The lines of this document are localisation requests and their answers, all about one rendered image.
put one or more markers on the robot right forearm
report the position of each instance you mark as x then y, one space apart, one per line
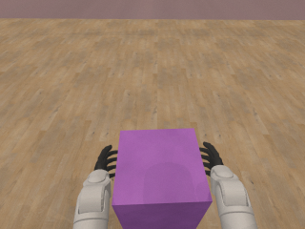
232 200

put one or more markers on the carton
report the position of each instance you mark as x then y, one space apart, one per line
160 180

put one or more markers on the robot left forearm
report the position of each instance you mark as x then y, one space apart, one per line
93 203

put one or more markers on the left robot hand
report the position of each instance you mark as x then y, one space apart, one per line
102 161

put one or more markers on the right robot hand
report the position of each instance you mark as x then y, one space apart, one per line
213 157

